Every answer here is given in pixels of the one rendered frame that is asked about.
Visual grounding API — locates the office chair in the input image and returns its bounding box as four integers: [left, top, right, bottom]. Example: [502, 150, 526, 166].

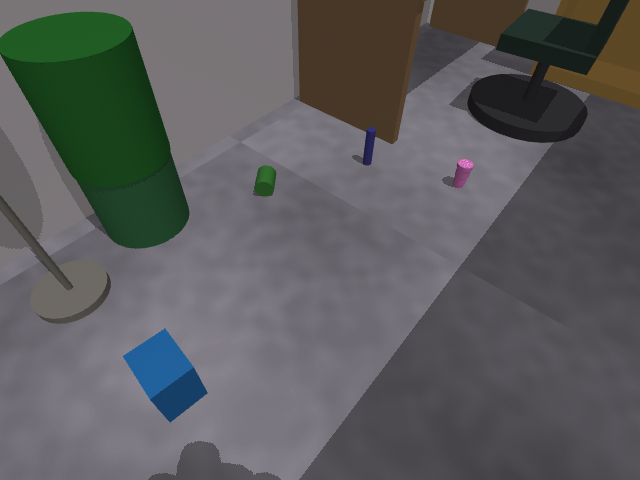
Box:
[467, 0, 630, 143]

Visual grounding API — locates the floor lamp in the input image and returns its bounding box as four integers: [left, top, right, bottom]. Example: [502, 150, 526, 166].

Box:
[0, 195, 111, 324]

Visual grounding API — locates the bookshelf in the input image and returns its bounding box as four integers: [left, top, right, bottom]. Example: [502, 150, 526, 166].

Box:
[529, 0, 640, 109]

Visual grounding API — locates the potted plant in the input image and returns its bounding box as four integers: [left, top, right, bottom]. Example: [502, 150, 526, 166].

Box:
[0, 12, 189, 249]

